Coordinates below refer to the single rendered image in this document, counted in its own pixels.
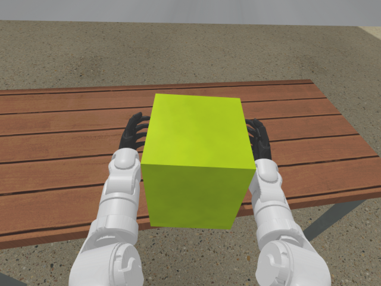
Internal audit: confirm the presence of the table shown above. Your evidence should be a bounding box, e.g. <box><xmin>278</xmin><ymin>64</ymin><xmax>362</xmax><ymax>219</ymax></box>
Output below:
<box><xmin>0</xmin><ymin>79</ymin><xmax>381</xmax><ymax>286</ymax></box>

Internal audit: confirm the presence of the carton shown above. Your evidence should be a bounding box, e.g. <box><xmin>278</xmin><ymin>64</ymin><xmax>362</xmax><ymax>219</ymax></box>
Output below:
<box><xmin>140</xmin><ymin>94</ymin><xmax>256</xmax><ymax>229</ymax></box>

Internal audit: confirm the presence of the left robot hand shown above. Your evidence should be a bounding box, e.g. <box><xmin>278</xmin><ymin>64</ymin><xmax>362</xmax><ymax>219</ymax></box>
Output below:
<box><xmin>119</xmin><ymin>112</ymin><xmax>151</xmax><ymax>150</ymax></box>

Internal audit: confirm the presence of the right robot forearm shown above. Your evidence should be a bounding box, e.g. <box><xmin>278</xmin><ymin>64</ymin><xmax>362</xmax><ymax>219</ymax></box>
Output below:
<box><xmin>248</xmin><ymin>158</ymin><xmax>331</xmax><ymax>279</ymax></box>

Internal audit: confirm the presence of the right robot hand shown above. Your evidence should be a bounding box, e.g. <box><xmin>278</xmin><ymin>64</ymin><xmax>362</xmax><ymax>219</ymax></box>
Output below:
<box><xmin>245</xmin><ymin>118</ymin><xmax>272</xmax><ymax>161</ymax></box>

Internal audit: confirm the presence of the left robot upper arm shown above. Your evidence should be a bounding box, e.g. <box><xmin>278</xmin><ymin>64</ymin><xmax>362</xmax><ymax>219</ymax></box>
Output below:
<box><xmin>69</xmin><ymin>242</ymin><xmax>144</xmax><ymax>286</ymax></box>

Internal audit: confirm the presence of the left robot forearm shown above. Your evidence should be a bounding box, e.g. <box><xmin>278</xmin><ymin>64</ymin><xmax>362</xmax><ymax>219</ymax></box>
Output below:
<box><xmin>68</xmin><ymin>148</ymin><xmax>141</xmax><ymax>286</ymax></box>

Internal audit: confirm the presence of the right robot upper arm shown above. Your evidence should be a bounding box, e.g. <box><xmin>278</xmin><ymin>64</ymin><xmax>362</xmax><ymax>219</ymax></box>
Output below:
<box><xmin>255</xmin><ymin>240</ymin><xmax>331</xmax><ymax>286</ymax></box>

